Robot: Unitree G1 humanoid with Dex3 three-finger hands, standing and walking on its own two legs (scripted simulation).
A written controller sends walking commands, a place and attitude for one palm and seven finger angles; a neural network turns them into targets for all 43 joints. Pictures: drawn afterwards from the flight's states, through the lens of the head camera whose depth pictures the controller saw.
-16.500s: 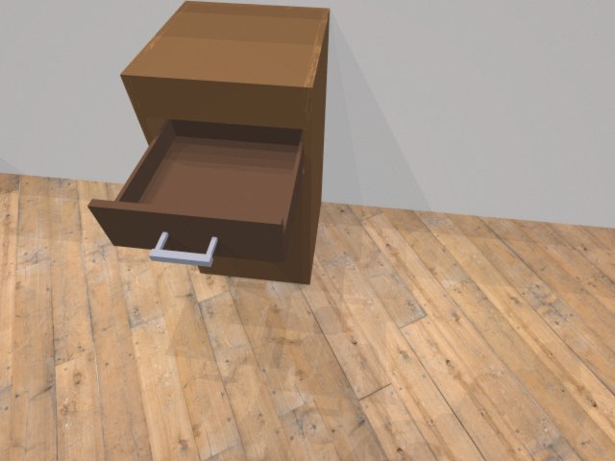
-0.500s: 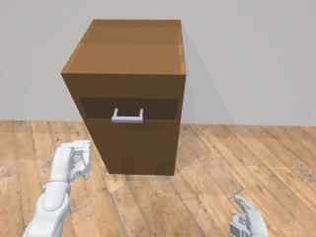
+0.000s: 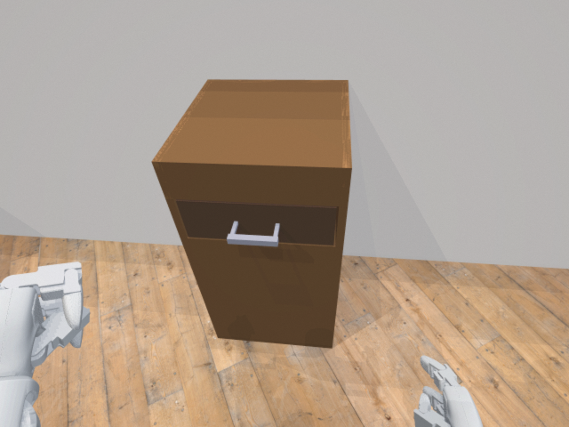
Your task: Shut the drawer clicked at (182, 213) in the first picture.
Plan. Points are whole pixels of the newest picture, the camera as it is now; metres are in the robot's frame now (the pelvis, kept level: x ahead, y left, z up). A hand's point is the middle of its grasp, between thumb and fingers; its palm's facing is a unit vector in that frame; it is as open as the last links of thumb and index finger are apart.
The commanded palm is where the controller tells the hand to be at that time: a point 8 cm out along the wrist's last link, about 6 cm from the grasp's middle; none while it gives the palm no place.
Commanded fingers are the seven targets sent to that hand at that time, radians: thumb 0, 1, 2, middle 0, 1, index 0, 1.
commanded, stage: draw the hand back to the body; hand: left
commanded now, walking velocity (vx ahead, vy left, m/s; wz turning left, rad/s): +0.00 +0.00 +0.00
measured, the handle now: (254, 233) +0.57 +0.16 -0.13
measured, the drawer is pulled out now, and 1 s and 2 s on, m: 0.00 0.00 0.00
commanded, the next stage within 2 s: step back with the hand held close in 0.16 s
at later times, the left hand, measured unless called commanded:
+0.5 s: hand (84, 314) +0.18 +0.24 +0.16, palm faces +0.35 -0.82 -0.46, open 3.3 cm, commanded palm +0.12 +0.28 +0.18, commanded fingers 0.00 0.90 0.90 -1.40 -1.60 -1.40 -1.60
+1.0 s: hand (29, 374) +0.12 +0.26 +0.15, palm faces +0.35 -0.81 -0.47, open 3.3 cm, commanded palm +0.06 +0.30 +0.18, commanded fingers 0.00 0.90 0.90 -1.40 -1.60 -1.40 -1.60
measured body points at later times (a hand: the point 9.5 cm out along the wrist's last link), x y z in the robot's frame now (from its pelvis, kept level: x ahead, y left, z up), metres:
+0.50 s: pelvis -0.01 +0.00 +0.00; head -0.01 -0.02 +0.45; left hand +0.16 +0.28 +0.18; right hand +0.16 -0.24 -0.09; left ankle -0.02 +0.10 -0.74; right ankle -0.02 -0.09 -0.74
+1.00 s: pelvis -0.07 +0.02 -0.01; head -0.05 +0.03 +0.44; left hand +0.09 +0.30 +0.18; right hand +0.11 -0.21 -0.08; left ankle -0.02 +0.10 -0.74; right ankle -0.02 -0.09 -0.74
